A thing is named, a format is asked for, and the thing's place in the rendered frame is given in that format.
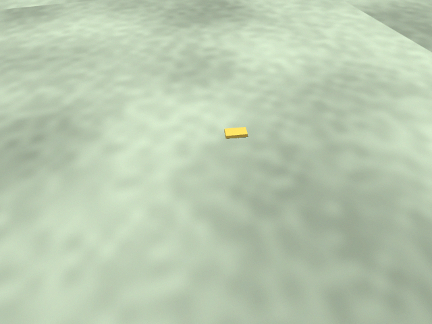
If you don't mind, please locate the small box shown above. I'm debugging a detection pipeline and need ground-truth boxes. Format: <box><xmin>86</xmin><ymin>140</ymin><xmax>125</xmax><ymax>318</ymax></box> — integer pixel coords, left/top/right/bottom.
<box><xmin>225</xmin><ymin>127</ymin><xmax>248</xmax><ymax>138</ymax></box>

